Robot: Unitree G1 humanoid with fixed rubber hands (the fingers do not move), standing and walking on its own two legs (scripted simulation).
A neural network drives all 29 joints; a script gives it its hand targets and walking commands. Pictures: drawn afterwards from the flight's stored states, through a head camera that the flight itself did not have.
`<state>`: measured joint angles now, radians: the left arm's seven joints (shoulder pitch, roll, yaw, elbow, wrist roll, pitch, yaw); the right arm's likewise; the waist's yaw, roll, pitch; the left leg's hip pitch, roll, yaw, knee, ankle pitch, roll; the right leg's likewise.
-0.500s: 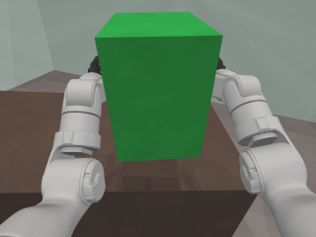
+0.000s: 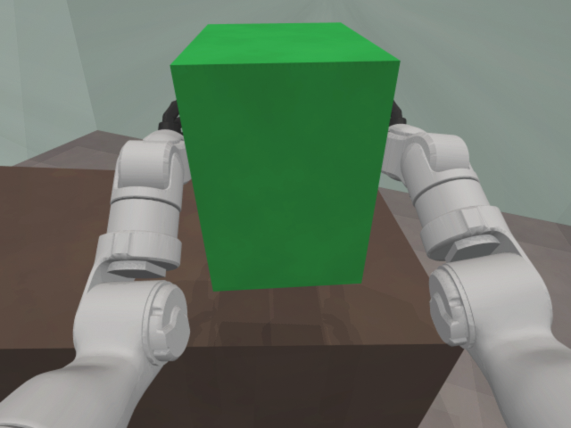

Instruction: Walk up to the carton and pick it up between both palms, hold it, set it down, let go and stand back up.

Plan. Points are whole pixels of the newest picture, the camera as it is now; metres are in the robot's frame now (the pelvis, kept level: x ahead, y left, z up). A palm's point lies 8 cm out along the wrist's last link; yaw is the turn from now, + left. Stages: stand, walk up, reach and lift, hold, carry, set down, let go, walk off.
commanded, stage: hold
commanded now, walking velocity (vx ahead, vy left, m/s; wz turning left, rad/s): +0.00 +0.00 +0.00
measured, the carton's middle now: (281, 148) +0.40 +0.00 +0.29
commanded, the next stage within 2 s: none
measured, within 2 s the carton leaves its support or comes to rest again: neither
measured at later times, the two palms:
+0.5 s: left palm (172, 151) +0.38 +0.15 +0.28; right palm (387, 146) +0.38 -0.14 +0.30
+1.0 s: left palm (171, 149) +0.38 +0.15 +0.29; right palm (387, 146) +0.38 -0.14 +0.31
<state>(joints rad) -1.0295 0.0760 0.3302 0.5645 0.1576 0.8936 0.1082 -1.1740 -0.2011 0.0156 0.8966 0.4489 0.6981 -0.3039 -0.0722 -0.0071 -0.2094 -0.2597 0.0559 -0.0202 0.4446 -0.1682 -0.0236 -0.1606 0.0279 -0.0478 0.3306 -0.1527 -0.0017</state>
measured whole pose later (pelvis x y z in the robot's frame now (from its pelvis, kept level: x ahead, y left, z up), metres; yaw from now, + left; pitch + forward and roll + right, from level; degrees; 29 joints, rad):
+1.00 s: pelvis +0.01 +0.00 +0.00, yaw +0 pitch -2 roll -2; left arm -0.98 0.07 0.33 0.50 0.15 0.91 0.11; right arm -1.13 -0.20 0.05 0.83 0.46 0.72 -0.32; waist -0.07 0.01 -0.21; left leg -0.23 0.05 -0.02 0.45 -0.19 -0.02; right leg -0.13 0.03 -0.05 0.32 -0.17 0.00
